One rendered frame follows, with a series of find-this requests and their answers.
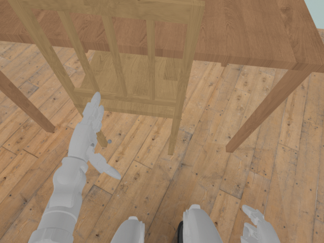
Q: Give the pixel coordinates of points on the right robot thigh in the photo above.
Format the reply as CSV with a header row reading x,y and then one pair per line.
x,y
198,225

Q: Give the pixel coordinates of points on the right robot hand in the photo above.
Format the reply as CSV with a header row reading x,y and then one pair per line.
x,y
264,233

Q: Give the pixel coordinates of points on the table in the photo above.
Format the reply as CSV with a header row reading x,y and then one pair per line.
x,y
265,33

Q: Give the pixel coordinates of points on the left robot hand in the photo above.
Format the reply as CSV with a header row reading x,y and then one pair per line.
x,y
85,134

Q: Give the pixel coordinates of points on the chair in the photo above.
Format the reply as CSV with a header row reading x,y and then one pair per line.
x,y
128,83

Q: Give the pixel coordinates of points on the robot left shin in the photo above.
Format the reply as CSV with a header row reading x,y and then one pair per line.
x,y
133,217

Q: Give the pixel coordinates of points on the robot left forearm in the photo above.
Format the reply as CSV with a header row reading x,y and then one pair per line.
x,y
62,211

